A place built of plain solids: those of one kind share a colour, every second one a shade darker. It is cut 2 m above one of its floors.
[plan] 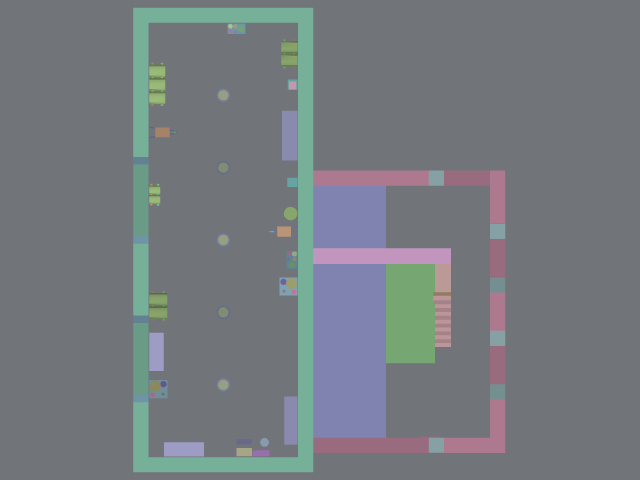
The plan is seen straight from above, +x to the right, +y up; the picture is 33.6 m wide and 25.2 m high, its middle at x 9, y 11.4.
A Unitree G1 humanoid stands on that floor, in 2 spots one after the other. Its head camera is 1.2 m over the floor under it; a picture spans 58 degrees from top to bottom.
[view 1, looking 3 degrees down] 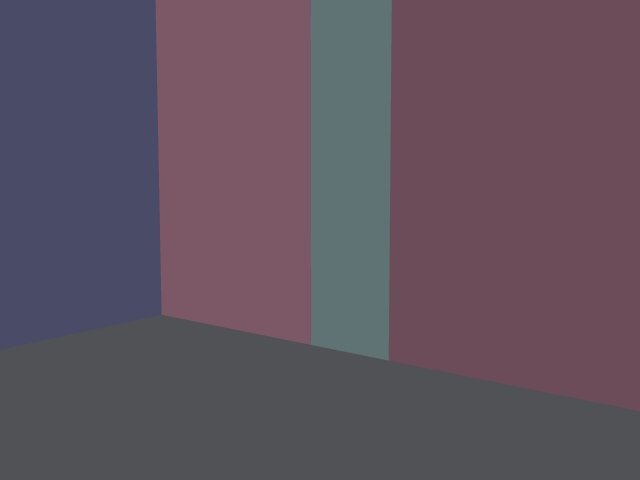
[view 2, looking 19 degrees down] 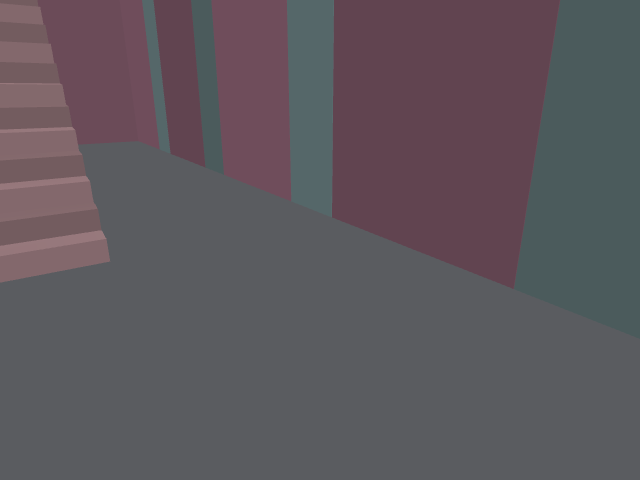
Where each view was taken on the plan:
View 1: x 17.03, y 10.97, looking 124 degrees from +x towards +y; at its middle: wall_vestibule_under_light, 3.97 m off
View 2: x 15.49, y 2.43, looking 56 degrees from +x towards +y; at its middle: ground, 3.69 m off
